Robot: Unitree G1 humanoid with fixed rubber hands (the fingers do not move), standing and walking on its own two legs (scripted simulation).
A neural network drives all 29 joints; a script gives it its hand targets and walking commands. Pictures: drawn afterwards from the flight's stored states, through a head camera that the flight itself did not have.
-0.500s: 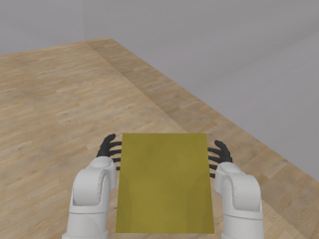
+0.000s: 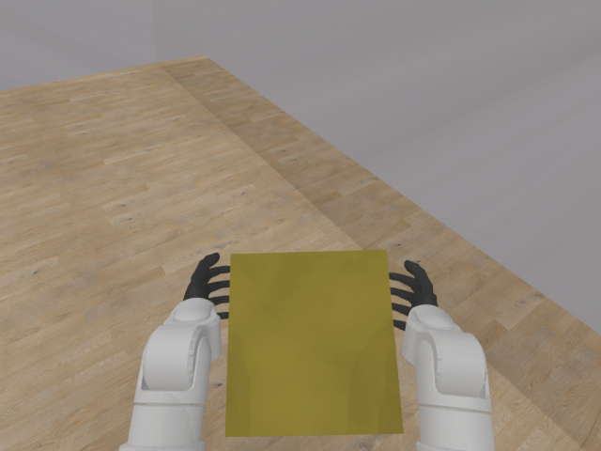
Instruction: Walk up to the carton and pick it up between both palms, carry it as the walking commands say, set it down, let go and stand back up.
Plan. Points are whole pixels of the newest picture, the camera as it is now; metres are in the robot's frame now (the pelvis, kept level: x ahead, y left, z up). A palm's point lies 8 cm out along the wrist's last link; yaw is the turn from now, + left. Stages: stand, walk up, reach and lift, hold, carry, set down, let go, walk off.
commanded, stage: carry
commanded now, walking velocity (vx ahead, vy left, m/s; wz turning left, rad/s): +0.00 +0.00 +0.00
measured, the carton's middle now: (310, 336) +0.31 -0.01 -0.02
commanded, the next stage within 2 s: hold in 1.44 s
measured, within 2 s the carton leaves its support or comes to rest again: neither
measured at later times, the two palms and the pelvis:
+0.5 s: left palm (203, 310) +0.29 +0.13 +0.07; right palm (419, 316) +0.29 -0.15 +0.07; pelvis +0.00 +0.00 +0.00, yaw +0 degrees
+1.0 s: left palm (205, 310) +0.29 +0.13 +0.07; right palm (420, 316) +0.29 -0.15 +0.07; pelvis +0.01 +0.00 +0.00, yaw +0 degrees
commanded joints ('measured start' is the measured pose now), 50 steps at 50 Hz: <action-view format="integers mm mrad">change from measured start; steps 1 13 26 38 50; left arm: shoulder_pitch -400 -411 -385 -400 -410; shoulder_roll -729 -718 -682 -678 -721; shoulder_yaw -341 -342 -308 -305 -350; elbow -5 -2 56 52 -34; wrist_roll -181 -180 -154 -150 -186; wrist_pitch -59 -109 -117 -147 -139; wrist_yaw -188 -200 -199 -204 -202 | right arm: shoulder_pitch -416 -404 -385 -386 -430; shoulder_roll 668 673 637 644 687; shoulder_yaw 374 385 353 359 418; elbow -30 -8 41 52 -65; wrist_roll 225 217 196 188 234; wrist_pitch -91 -132 -144 -168 -167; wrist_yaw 201 208 210 214 210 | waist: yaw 0 -1 0 -3 1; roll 35 0 21 2 -3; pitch -254 -279 -292 -308 -287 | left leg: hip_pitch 17 27 34 69 30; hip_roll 109 95 93 107 96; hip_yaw -138 -135 -133 -136 -141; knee -241 -217 -217 -202 -218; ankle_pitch -59 -23 -2 102 -25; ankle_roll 18 16 17 19 26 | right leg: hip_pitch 148 163 168 165 161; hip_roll -98 -118 -114 -112 -110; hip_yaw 58 87 92 74 84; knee -49 -57 -48 -28 -55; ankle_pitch -54 -14 18 74 -17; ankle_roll -41 -53 -52 -53 -52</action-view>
